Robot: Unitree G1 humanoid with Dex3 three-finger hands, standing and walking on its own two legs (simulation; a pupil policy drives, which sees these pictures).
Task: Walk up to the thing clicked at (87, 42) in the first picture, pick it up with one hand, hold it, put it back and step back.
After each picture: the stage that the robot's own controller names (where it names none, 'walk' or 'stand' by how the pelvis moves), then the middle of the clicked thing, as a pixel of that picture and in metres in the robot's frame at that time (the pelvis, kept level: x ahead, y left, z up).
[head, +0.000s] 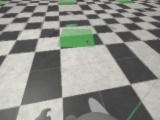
stand; (87, 42) +1.81 +0.14 -0.72
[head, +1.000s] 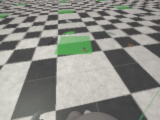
walk; (84, 49) +1.68 +0.29 -0.71
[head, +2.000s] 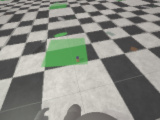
walk; (77, 59) +1.16 +0.36 -0.71
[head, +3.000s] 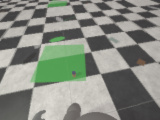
walk; (74, 74) +0.75 +0.33 -0.71
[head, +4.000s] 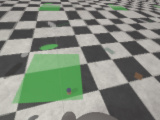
walk; (69, 91) +0.50 +0.24 -0.70
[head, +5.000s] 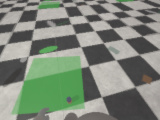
stand; (69, 100) +0.33 +0.25 -0.70
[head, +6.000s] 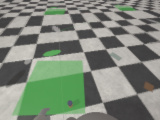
stand; (70, 104) +0.34 +0.23 -0.72
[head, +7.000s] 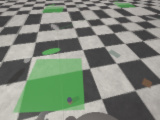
stand; (69, 100) +0.36 +0.24 -0.72
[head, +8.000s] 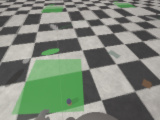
stand; (69, 102) +0.34 +0.25 -0.73
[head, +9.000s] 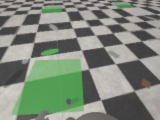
stand; (68, 102) +0.34 +0.25 -0.72
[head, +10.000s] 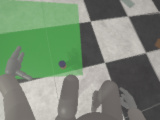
go down; (62, 65) +0.42 +0.25 -0.38
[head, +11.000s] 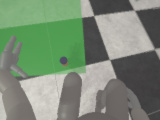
go down; (64, 61) +0.43 +0.25 -0.31
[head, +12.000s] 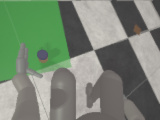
close in; (43, 56) +0.42 +0.28 -0.23
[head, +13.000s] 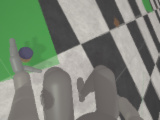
close; (25, 55) +0.41 +0.29 -0.22
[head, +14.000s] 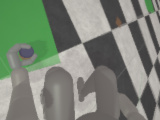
lift; (26, 53) +0.40 +0.29 -0.22
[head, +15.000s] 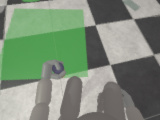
lift; (59, 71) +0.32 +0.23 -0.06
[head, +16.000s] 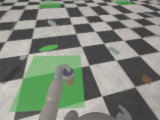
hold; (68, 77) +0.33 +0.16 +0.01
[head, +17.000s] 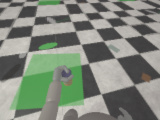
hold; (67, 77) +0.33 +0.17 -0.01
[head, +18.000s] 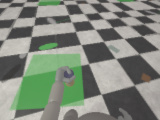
crouch; (69, 78) +0.33 +0.16 -0.02
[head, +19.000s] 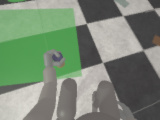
crouch; (59, 60) +0.42 +0.22 -0.11
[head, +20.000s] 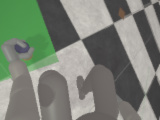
lower; (24, 51) +0.43 +0.28 -0.23
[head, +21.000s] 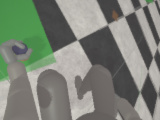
lower; (21, 52) +0.43 +0.28 -0.23
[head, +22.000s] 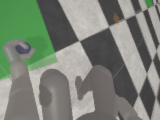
lower; (24, 51) +0.42 +0.28 -0.23
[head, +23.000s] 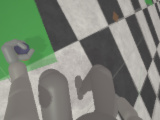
lower; (23, 52) +0.43 +0.28 -0.23
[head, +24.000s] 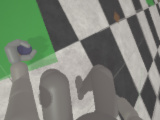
loosen; (25, 52) +0.42 +0.28 -0.23
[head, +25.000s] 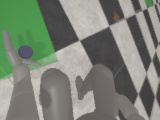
withdraw; (25, 54) +0.41 +0.27 -0.23
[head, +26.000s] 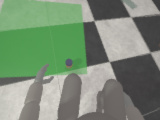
walk; (69, 63) +0.45 +0.21 -0.33
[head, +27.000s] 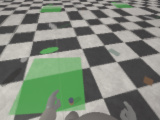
stand; (71, 101) +0.37 +0.20 -0.65
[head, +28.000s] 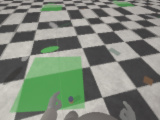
stand; (71, 100) +0.37 +0.21 -0.67
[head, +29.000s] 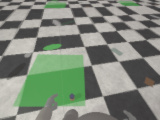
stand; (72, 97) +0.38 +0.20 -0.68
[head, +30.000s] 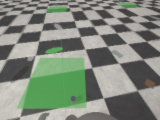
walk; (73, 99) +0.39 +0.20 -0.72
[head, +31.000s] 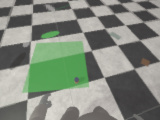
walk; (76, 80) +0.52 +0.16 -0.69
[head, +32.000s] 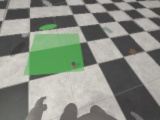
walk; (73, 65) +0.79 +0.24 -0.70
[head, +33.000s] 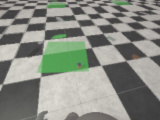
stand; (79, 65) +1.00 +0.23 -0.71
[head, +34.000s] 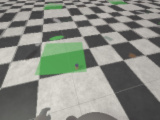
stand; (76, 66) +0.99 +0.26 -0.72
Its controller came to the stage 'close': yes
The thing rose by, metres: 0.70
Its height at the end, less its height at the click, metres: +0.00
